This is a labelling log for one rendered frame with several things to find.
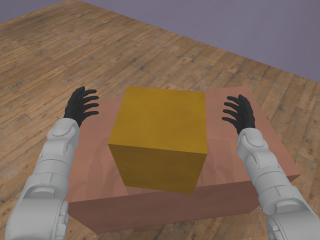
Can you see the robot left forearm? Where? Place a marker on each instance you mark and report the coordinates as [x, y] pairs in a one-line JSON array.
[[52, 169]]

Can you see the robot right upper arm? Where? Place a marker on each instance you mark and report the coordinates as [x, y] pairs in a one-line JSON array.
[[294, 225]]

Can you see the left robot hand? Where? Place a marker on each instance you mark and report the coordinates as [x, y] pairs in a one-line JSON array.
[[75, 107]]

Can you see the pedestal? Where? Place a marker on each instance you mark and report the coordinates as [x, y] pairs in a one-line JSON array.
[[98, 198]]

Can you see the robot left upper arm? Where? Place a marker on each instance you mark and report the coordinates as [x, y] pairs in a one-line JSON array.
[[40, 219]]

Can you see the right robot hand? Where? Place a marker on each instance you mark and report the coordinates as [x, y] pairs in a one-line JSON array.
[[244, 115]]

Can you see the robot right forearm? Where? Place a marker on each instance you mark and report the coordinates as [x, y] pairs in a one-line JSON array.
[[276, 194]]

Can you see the carton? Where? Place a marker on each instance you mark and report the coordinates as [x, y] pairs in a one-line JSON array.
[[159, 139]]

